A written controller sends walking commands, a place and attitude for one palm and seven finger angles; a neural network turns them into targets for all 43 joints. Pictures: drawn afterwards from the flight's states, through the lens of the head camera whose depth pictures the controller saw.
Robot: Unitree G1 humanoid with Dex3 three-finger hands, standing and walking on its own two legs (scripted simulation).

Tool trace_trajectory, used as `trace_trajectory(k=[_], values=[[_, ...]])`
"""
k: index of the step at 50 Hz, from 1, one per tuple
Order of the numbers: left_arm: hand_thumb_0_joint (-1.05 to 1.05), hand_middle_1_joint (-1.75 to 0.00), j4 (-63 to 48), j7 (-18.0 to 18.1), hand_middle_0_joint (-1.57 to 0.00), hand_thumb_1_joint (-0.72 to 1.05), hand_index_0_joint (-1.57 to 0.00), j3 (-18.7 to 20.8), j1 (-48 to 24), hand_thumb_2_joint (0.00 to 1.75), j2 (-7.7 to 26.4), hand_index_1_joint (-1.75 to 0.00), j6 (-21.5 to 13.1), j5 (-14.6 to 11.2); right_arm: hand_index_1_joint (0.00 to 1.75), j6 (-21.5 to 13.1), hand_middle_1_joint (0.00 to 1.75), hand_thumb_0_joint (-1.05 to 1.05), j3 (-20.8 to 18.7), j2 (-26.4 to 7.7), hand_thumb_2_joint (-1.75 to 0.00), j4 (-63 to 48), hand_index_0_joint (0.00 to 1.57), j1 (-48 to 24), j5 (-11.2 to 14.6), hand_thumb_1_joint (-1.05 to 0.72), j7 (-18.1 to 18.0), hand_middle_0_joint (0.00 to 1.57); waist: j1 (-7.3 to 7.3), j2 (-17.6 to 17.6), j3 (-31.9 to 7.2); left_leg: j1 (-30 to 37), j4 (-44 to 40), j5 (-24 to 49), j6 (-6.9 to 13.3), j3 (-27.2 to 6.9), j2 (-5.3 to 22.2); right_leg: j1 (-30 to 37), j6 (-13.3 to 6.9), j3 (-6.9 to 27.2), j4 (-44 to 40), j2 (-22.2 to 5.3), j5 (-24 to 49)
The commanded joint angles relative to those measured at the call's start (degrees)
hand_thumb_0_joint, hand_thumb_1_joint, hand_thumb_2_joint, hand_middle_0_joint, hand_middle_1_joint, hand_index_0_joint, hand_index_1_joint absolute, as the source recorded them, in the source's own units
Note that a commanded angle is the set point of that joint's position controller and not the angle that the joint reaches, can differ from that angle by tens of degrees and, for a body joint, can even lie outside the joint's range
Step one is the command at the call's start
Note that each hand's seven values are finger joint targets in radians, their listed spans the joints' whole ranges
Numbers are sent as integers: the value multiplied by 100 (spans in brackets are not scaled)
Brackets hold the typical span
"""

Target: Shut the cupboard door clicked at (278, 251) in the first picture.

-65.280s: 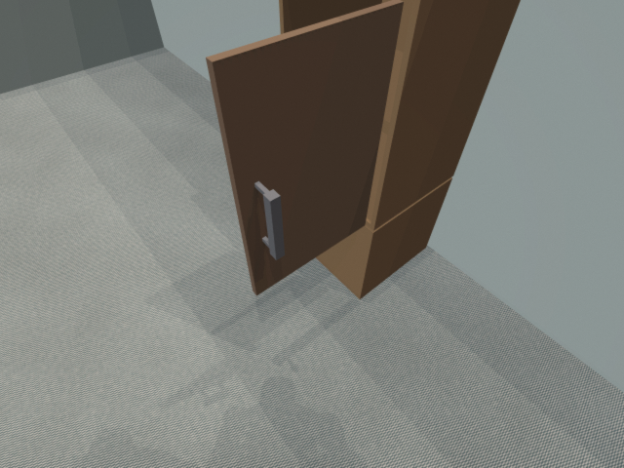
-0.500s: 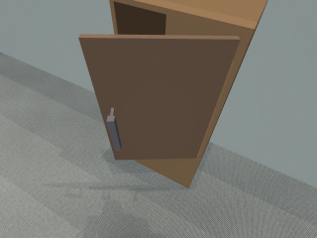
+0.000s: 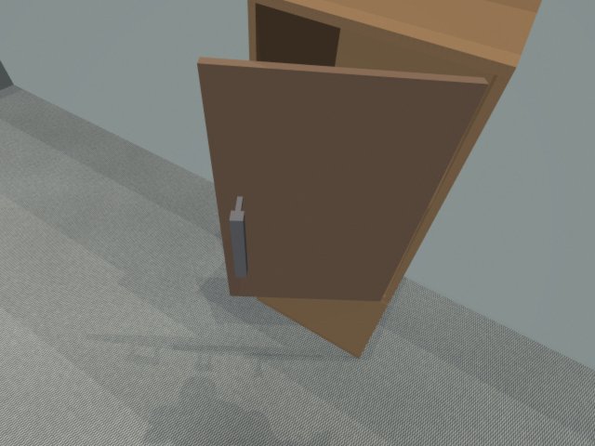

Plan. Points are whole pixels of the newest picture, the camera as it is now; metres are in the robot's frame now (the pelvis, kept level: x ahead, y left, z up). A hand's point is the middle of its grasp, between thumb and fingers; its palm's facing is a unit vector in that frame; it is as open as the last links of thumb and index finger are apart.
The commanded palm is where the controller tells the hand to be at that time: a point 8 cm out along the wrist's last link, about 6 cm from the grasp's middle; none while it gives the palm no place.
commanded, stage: raise the hand and make a fist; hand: left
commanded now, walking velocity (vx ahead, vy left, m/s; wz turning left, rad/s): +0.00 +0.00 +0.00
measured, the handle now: (240, 238) +0.48 +0.14 -0.07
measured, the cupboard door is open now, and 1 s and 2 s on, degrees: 30 30 30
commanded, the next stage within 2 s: bring the fist close to the handle in 1.88 s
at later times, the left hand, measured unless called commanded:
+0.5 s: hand out of the picture +0.13 +0.17 -0.07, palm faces +0.13 -0.99 -0.08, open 5.6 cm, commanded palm +0.13 +0.22 -0.07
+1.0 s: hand (183, 400) +0.19 +0.17 -0.08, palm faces +0.03 -1.00 -0.03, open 3.4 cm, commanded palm +0.17 +0.22 -0.07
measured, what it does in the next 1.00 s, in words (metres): lowers itself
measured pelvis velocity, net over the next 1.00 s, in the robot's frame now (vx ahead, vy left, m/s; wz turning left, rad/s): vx -0.01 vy -0.02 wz -0.03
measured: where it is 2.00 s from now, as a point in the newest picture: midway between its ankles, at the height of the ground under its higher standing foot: outside the picture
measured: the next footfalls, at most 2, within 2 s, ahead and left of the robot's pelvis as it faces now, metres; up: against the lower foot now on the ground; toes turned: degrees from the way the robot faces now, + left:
none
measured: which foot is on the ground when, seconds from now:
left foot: down 0.00-1.00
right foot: down 0.00-1.00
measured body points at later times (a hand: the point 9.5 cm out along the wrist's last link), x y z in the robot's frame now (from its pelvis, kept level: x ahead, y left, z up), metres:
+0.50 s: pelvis -0.04 -0.03 -0.12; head +0.02 -0.02 +0.32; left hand +0.12 +0.22 -0.06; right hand +0.19 -0.25 -0.18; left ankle +0.08 +0.09 -0.73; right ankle -0.03 -0.14 -0.73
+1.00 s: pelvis -0.01 -0.02 -0.12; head +0.06 +0.00 +0.32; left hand +0.18 +0.23 -0.07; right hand +0.18 -0.27 -0.20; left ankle +0.08 +0.09 -0.73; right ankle -0.03 -0.14 -0.73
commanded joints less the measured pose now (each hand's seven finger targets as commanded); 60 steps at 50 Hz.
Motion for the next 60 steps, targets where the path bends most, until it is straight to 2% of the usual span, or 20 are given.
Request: trace_trajectory(k=[1,2,3,4,5,6,8,10,11,12,14,16,19,22,27,31,37,45,50,60], values=[[0,-34,-6231,302,-24,90,-24,-204,877,90,-163,-34,-902,-925,30,-1750,30,0,-162,-892,-90,-1887,20,-117,305,-90,-556,20,-89,1815,-2508,2098,-706,319,-480,-1084,584,-1726,-333,-752,1276,390,104],[0,-36,-5768,363,-25,90,-25,-288,-42,90,-228,-36,-916,-882,30,-1913,30,0,-97,-939,-90,-1822,20,-151,387,-90,-433,20,-479,875,-1085,889,-711,-1148,-312,-1183,407,-2315,-288,-655,1264,325,-198],[0,-38,-5472,321,-27,90,-27,-194,-65,90,-333,-38,-1207,-905,30,-1994,30,0,-225,-998,-90,-1948,20,-190,265,-90,-381,20,-460,614,-220,78,-470,-2024,-255,-1101,233,-2511,-323,-710,939,332,-428],[0,-40,-4673,222,-29,90,-29,19,121,90,-250,-40,-1538,-896,30,-2054,30,0,-273,-1071,-90,-1950,20,-230,187,-90,-320,20,-526,176,77,-582,82,-2250,-284,-1012,46,-3077,-312,-745,883,326,-760],[0,-42,-4085,19,-31,90,-31,215,580,90,-354,-42,-2029,-974,30,-2083,30,0,-330,-1012,-90,-1996,20,-267,108,-90,-246,20,-387,-264,-33,-1055,717,-2066,-293,-895,-28,-3600,-309,-773,1153,337,-1027],[0,-44,-3660,-286,-33,90,-33,476,1155,90,-248,-44,-2530,-1038,30,-2114,30,0,-398,-994,-90,-2098,20,-308,98,-90,-121,20,-65,-178,-449,-1355,1210,-1751,-323,-739,-83,-3783,-373,-704,1516,318,-1048],[0,-48,-3600,-1041,-36,90,-36,564,1300,90,-262,-48,-3659,-1305,30,-2109,30,0,-526,-984,-90,-2351,20,-517,-26,-90,58,20,172,-948,-1036,-2230,2100,-1660,-368,-561,-41,-4375,-409,-588,2320,312,-1466],[0,-52,-3748,-1707,-40,90,-40,966,1376,90,201,-52,-4335,-1518,30,-2024,30,0,-622,-1044,-90,-2790,20,-710,25,-90,124,20,367,-645,-1405,-2863,2607,-2033,-329,-445,-94,-4603,-464,-238,2696,254,-2054],[0,-54,-3767,-1795,-42,90,-42,1378,1528,90,593,-54,-4235,-1549,30,-1939,30,0,-638,-1065,-90,-2985,20,-765,82,-90,116,20,536,-107,-1524,-2906,2584,-2132,-289,-471,-87,-4531,-498,-121,2811,275,-2005],[0,-56,-4236,-1880,-44,90,-44,1314,1517,90,534,-56,-4024,-1680,30,-1855,30,0,-597,-1081,-90,-3298,20,-895,151,-90,97,20,587,256,-1664,-2842,2393,-2607,-283,-512,-95,-4547,-481,-157,2896,273,-2174],[0,-60,-5205,-1773,-47,90,-47,1380,1207,90,692,-60,-3584,-1893,30,-1719,30,0,-530,-1036,-90,-3617,20,-961,265,-90,-44,20,549,698,-1886,-2796,2432,-2837,-185,-504,-117,-4393,-453,194,2648,237,-2375],[0,-64,-6171,-1446,-51,90,-51,1350,700,90,871,-64,-3401,-1796,30,-1674,30,0,-488,-956,-90,-3642,20,-799,260,-90,-179,20,350,673,-1940,-2936,2500,-3157,-149,-691,-3,-4674,-415,208,2721,321,-2594],[0,-70,-7116,-1091,-57,90,-57,1031,11,90,814,-70,-3728,-1611,30,-1746,30,0,-422,-865,-90,-3468,20,-519,204,-90,-306,20,-51,777,-1885,-2810,2940,-2793,-45,-739,51,-5027,-427,222,2770,385,-2317],[0,-76,-6909,-1188,-62,90,-62,772,-313,90,675,-76,-4011,-1565,30,-1869,30,0,-377,-894,-90,-3148,20,-385,136,-90,-403,20,-331,566,-1812,-3094,3464,-2483,-5,-756,83,-5399,-412,165,2969,434,-2112],[0,-86,-5986,-1815,-71,90,-71,965,423,90,691,-86,-3353,-1831,30,-1833,30,0,-375,-885,-90,-3069,20,-361,234,-90,-492,20,-104,360,-2203,-3355,3763,-1714,-2,-585,68,-4908,-336,357,2794,358,-1814],[0,-94,-6020,-1769,-79,90,-79,1518,835,90,934,-94,-2763,-1920,30,-1647,30,0,-429,-776,-90,-3115,20,-428,262,-90,-504,20,235,266,-2756,-3109,3680,-915,-6,-566,74,-4182,-219,383,2888,287,-557],[0,-106,-6057,-1488,-90,90,-90,1438,994,90,592,-106,-3134,-1886,30,-1460,30,0,-496,-691,-90,-3027,20,-357,148,-90,-409,20,143,70,-2663,-2942,3680,-226,-79,-584,76,-4175,-143,79,3370,257,1063],[0,-122,-6170,-1575,-104,90,-104,1079,731,90,551,-122,-3565,-1835,30,-1369,30,0,-518,-887,-90,-3168,20,-282,127,-90,-396,20,60,403,-2655,-2777,3516,-720,-54,-638,97,-4782,-342,-171,3439,400,-202],[0,-132,-6465,-1353,-113,90,-113,989,646,90,569,-132,-3514,-1737,30,-1264,30,0,-481,-914,-90,-3273,20,-304,114,-90,-369,20,71,756,-2690,-2474,3257,-1006,-71,-762,130,-4972,-408,-336,3444,463,-577],[0,-150,-6220,-1106,-130,90,-130,818,326,90,527,-150,-3213,-1532,30,-1064,30,0,-343,-944,-90,-3420,20,-288,81,-90,-321,20,-55,649,-2366,-2523,2929,-1835,-100,-938,136,-5054,-415,-433,3278,490,-1044]])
